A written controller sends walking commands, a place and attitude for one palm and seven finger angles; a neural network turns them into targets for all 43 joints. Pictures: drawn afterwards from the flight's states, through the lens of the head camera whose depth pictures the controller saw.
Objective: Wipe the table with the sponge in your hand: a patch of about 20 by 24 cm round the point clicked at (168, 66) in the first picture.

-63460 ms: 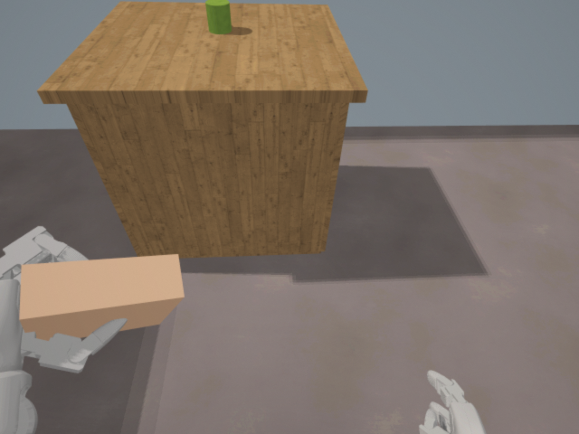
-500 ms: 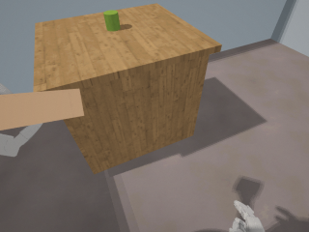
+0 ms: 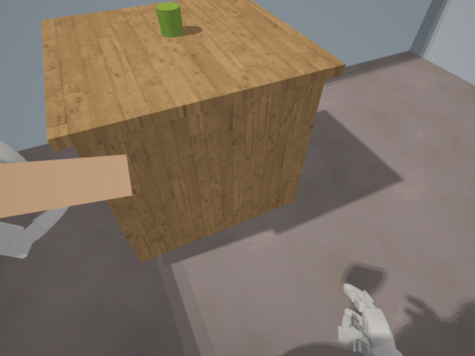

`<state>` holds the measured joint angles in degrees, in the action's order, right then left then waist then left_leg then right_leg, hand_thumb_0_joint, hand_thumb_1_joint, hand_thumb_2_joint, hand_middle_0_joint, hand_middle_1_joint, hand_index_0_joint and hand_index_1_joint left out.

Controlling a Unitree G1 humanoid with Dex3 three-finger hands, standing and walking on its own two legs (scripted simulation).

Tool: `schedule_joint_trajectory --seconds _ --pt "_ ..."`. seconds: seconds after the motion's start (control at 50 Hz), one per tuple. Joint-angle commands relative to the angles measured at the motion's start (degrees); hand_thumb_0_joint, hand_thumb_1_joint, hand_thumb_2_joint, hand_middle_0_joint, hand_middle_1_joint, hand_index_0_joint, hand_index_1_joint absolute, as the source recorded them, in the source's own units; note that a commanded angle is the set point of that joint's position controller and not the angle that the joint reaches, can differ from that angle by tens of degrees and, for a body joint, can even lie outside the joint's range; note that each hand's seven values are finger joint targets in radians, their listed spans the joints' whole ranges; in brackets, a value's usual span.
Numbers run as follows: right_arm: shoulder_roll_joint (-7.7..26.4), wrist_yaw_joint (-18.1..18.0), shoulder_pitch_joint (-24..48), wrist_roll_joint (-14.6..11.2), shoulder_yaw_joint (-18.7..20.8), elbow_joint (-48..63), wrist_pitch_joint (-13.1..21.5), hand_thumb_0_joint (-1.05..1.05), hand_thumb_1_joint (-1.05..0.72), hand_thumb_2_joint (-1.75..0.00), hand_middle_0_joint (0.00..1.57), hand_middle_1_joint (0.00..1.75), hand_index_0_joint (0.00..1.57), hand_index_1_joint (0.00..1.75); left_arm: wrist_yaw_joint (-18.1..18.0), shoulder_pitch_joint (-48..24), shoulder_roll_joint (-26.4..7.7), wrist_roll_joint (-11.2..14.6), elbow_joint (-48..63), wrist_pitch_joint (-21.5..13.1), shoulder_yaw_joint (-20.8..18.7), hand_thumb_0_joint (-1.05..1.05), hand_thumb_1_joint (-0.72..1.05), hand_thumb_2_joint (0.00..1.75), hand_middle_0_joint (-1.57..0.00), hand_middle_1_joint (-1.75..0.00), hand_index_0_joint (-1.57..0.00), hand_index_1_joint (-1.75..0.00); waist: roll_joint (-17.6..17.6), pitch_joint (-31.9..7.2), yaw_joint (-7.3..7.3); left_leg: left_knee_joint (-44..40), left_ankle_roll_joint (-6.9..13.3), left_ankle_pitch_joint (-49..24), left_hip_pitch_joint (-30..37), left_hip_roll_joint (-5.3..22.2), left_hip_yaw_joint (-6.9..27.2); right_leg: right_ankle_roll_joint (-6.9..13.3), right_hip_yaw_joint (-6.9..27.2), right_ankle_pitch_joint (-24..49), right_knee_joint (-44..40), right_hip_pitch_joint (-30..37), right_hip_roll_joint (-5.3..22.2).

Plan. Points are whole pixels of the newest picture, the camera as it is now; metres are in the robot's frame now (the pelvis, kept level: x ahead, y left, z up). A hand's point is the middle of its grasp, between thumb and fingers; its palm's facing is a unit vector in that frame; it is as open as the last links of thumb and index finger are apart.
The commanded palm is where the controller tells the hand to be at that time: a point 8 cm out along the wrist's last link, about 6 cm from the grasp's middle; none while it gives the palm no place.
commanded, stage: stop stepping back and stand still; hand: left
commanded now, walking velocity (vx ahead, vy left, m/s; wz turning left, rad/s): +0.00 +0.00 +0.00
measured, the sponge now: (73, 182) +0.26 +0.21 +0.22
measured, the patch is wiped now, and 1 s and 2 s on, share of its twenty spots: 1.00 1.00 1.00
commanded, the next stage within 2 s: stand and wait in 0.12 s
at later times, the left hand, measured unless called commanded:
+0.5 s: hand (9, 203) +0.21 +0.24 +0.25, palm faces +0.47 -0.81 -0.36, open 9.0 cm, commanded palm +0.15 +0.29 +0.27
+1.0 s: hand (22, 201) +0.22 +0.23 +0.25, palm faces +0.45 -0.81 -0.38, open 9.0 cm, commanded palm +0.15 +0.28 +0.27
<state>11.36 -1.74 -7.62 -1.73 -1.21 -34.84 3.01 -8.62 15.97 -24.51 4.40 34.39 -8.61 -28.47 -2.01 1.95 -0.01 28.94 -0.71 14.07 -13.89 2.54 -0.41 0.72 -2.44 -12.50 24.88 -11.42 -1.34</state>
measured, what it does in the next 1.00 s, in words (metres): stands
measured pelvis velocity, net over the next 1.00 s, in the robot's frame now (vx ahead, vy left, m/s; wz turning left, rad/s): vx -0.01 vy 0.01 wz -0.01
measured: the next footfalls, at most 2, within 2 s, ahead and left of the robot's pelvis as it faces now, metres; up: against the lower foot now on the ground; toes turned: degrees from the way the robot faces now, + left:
none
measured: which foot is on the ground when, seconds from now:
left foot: down 0.00-1.00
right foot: down 0.00-1.00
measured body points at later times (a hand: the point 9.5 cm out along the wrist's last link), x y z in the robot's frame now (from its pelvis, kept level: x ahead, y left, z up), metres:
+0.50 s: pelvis -0.02 +0.01 +0.00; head -0.01 +0.00 +0.45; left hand +0.18 +0.28 +0.27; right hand +0.16 -0.22 -0.09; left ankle +0.02 +0.12 -0.74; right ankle +0.01 -0.11 -0.74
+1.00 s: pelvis -0.01 +0.01 +0.00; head +0.01 +0.00 +0.45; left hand +0.19 +0.27 +0.26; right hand +0.17 -0.23 -0.08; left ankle +0.02 +0.12 -0.74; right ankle +0.01 -0.11 -0.74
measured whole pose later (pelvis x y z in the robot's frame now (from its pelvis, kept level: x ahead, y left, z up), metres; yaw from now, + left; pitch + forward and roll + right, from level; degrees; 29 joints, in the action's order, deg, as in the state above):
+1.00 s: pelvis -0.01 +0.01 +0.00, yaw -1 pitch +0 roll -1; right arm 12.3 -2.2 -8.8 -1.1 -0.3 -35.5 4.1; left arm -8.6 19.7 -23.5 3.8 36.7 -9.2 -25.9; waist -2.0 2.2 0.5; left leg 28.3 -0.3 12.8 -15.1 2.4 -1.0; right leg 0.4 -1.8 -10.8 23.8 -12.7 -1.2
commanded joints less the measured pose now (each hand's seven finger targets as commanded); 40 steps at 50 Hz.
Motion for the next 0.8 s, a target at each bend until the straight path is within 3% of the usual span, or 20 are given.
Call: schedule_joint_trajectory --seconds 0.0,0.02,0.04,0.12,0.3,0.38,0.44,0.52,0.6,0.66,0.78 --pt "7.12 -0.93 6.17 0.30 2.52 9.22 3.06 0.00 -0.90 -0.90 0.20 0.30 0.20 0.30 -0.50 -3.71 -10.73 0.04 14.77 -3.54 -3.63 0.00 0.10 1.30 -1.20 -1.60 -1.20 -1.60 -0.41 -8.28 0.30 -5.64 2.40 -3.89 0.50 3.47 4.77 0.03 6.43 6.15 -4.74 2.27 4.90" --pt "7.25 -1.01 6.48 0.53 2.49 9.46 3.24 0.00 -0.90 -0.90 0.20 0.30 0.20 0.30 -0.70 -3.73 -12.46 -0.03 16.71 -3.82 -5.07 0.00 0.10 1.30 -1.20 -1.60 -1.20 -1.60 -1.72 -8.46 0.14 -5.94 2.41 -4.50 0.20 3.34 5.20 0.27 6.53 6.20 -4.48 2.49 5.09" --pt "6.75 -1.04 6.40 0.67 2.22 8.98 3.35 0.00 -0.90 -0.90 0.20 0.30 0.20 0.30 -0.72 -3.58 -11.51 0.01 17.14 -4.14 -4.31 0.00 0.10 1.30 -1.20 -1.60 -1.20 -1.60 -1.80 -8.57 0.15 -6.23 2.41 -3.97 0.00 3.46 5.29 0.20 6.42 5.73 -4.39 2.58 4.93" --pt "7.01 -1.29 6.05 0.84 2.48 8.60 3.89 0.00 -0.90 -0.90 0.20 0.30 0.20 0.30 -1.62 -3.36 -13.41 -0.10 19.41 -5.10 -6.56 0.00 0.10 1.30 -1.20 -1.60 -1.20 -1.60 -6.44 -10.00 0.05 -7.11 2.26 -4.09 0.62 3.76 5.57 0.48 6.09 5.61 -3.25 2.94 4.41" --pt "7.38 -1.32 4.85 0.00 2.91 7.65 3.36 0.00 -0.90 -0.90 0.20 0.30 0.20 0.30 -1.24 -4.36 -9.99 -0.02 8.28 -3.99 -4.47 0.00 0.10 1.30 -1.20 -1.60 -1.20 -1.60 -1.08 -7.39 0.66 -6.97 1.87 -0.84 -0.03 3.62 4.94 -0.13 5.82 2.99 -5.76 1.42 4.07" --pt "7.36 -1.15 5.29 0.20 2.82 8.22 3.57 0.00 -0.90 -0.90 0.20 0.30 0.20 0.30 -0.85 -4.29 -9.83 -0.23 10.69 -4.09 -3.60 0.00 0.10 1.30 -1.20 -1.60 -1.20 -1.60 -0.19 -7.29 0.43 -7.35 2.06 0.16 -0.51 3.52 5.07 -0.24 5.63 1.73 -5.90 1.04 4.14" --pt "7.01 -1.14 5.88 0.51 2.54 8.19 3.81 0.00 -0.90 -0.90 0.20 0.30 0.20 0.30 -0.92 -4.41 -10.13 -0.45 13.88 -4.46 -3.41 0.00 0.10 1.30 -1.20 -1.60 -1.20 -1.60 -2.72 -7.27 0.32 -7.99 2.22 0.65 -1.02 3.48 5.37 0.00 5.85 1.37 -5.27 1.03 4.15" --pt "7.14 -1.34 5.57 0.90 2.68 8.20 4.18 0.00 -0.90 -0.90 0.20 0.30 0.20 0.30 -1.58 -3.50 -12.59 -0.61 16.42 -5.06 -6.00 0.00 0.10 1.30 -1.20 -1.60 -1.20 -1.60 -4.11 -8.68 0.08 -8.34 2.18 0.91 -1.03 3.52 5.66 0.18 5.77 1.44 -4.47 1.81 4.02" --pt "6.79 -1.32 5.06 0.59 2.80 7.44 4.13 0.00 -0.90 -0.90 0.20 0.30 0.20 0.30 -1.82 -2.71 -11.34 -0.14 13.93 -5.06 -5.88 0.00 0.10 1.30 -1.20 -1.60 -1.20 -1.60 -2.40 -9.65 0.32 -6.76 1.90 -2.29 0.41 3.43 4.77 0.19 6.28 4.46 -4.49 2.26 4.27" --pt "7.12 -1.22 4.81 0.25 2.92 7.47 3.95 0.00 -0.90 -0.90 0.20 0.30 0.20 0.30 -1.63 -3.42 -10.23 -0.10 11.22 -4.41 -4.98 0.00 0.10 1.30 -1.20 -1.60 -1.20 -1.60 -2.37 -8.57 0.58 -6.15 1.68 -2.87 0.67 3.36 4.44 0.14 6.45 4.79 -4.98 1.57 4.42" --pt "7.22 -1.10 4.94 -0.02 3.06 7.92 3.53 0.00 -0.90 -0.90 0.20 0.30 0.20 0.30 -1.08 -3.07 -9.85 0.00 9.41 -3.64 -4.26 0.00 0.10 1.30 -1.20 -1.60 -1.20 -1.60 0.91 -7.99 0.55 -5.10 1.82 -4.01 1.12 3.15 3.82 -0.11 6.85 5.57 -6.00 1.21 4.87"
